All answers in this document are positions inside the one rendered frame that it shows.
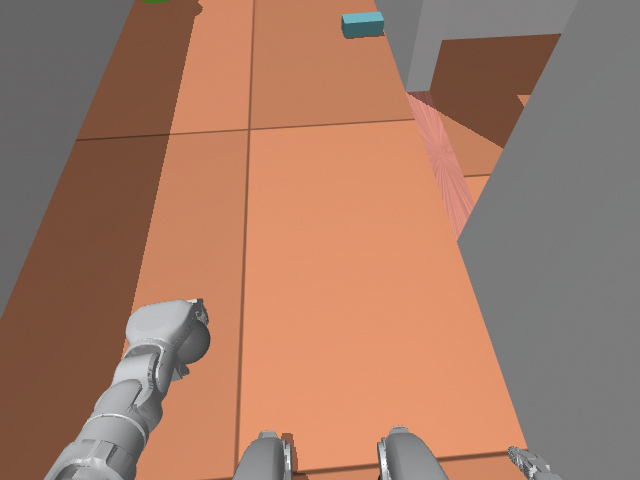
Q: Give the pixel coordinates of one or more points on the right robot hand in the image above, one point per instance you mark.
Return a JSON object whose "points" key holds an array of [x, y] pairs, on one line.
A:
{"points": [[534, 467]]}

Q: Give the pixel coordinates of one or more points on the left robot hand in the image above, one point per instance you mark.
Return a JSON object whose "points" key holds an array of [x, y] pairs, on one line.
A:
{"points": [[171, 322]]}

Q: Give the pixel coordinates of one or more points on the left robot arm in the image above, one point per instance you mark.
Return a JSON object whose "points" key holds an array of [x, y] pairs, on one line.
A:
{"points": [[114, 436]]}

